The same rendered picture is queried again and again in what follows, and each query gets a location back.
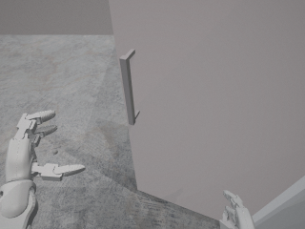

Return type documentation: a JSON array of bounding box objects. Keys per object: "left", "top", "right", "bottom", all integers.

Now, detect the fridge door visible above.
[{"left": 109, "top": 0, "right": 305, "bottom": 221}]

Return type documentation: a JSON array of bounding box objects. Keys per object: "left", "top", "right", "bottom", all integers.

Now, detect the right robot hand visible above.
[{"left": 219, "top": 190, "right": 256, "bottom": 229}]

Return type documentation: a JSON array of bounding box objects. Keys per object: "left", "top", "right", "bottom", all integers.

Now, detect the handle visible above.
[{"left": 119, "top": 49, "right": 140, "bottom": 125}]

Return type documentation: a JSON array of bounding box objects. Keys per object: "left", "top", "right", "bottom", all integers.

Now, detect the robot left forearm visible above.
[{"left": 0, "top": 179, "right": 39, "bottom": 229}]

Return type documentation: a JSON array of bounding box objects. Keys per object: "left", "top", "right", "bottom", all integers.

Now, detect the left robot hand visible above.
[{"left": 5, "top": 110, "right": 86, "bottom": 183}]

